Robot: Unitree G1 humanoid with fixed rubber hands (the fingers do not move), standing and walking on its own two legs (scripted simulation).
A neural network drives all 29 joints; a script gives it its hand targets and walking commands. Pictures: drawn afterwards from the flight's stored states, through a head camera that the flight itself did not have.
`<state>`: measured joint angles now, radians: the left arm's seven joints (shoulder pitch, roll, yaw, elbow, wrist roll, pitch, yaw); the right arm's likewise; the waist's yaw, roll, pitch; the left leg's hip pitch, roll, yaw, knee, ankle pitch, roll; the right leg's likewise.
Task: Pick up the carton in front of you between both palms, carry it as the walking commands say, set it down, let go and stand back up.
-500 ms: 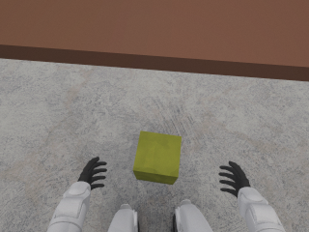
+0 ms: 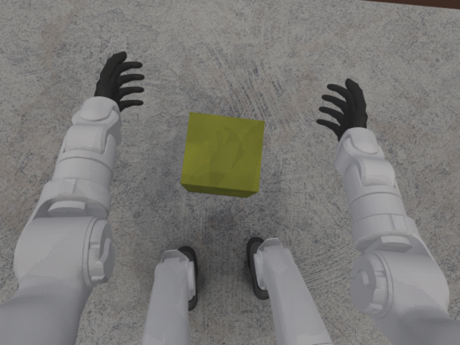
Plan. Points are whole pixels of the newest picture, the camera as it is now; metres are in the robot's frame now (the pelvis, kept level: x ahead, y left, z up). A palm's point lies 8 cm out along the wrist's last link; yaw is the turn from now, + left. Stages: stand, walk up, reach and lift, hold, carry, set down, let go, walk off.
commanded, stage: reach and lift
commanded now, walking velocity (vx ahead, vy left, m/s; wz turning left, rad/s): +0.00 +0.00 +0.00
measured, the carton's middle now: (221, 160) +0.49 -0.04 -0.52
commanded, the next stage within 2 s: none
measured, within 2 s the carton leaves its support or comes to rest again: leaves its support in 1.80 s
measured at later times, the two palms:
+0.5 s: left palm (142, 128) +0.53 +0.15 -0.26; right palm (312, 143) +0.46 -0.23 -0.25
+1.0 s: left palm (160, 149) +0.53 +0.14 -0.45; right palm (286, 160) +0.46 -0.22 -0.44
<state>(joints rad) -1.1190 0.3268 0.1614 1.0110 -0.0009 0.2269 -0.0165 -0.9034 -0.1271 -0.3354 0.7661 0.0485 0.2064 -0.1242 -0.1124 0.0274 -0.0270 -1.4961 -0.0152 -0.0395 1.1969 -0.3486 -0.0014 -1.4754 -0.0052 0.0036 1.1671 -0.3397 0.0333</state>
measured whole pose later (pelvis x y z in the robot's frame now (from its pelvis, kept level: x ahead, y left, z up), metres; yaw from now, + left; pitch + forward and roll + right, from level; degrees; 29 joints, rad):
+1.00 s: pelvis -0.04 +0.00 -0.26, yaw -3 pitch +39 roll -3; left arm -1.51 0.45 -0.04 1.22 -0.20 0.05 0.06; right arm -1.34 -0.25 -0.21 1.08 0.22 0.03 -0.15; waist -0.09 -0.02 0.34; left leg -2.29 -0.04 -0.06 2.14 -0.53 -0.03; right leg -2.28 0.04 0.01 2.10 -0.51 0.06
